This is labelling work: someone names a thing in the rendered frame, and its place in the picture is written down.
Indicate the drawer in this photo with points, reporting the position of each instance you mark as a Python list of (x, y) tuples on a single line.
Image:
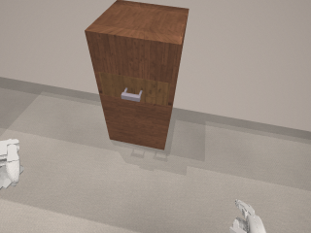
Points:
[(154, 92)]

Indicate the left robot hand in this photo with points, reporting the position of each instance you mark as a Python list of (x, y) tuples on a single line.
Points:
[(10, 168)]

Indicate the cabinet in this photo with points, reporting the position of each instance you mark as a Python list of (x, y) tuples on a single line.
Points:
[(144, 41)]

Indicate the handle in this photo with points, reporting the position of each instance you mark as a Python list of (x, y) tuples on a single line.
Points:
[(131, 96)]

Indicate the right robot hand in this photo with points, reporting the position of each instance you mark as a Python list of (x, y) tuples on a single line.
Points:
[(253, 223)]

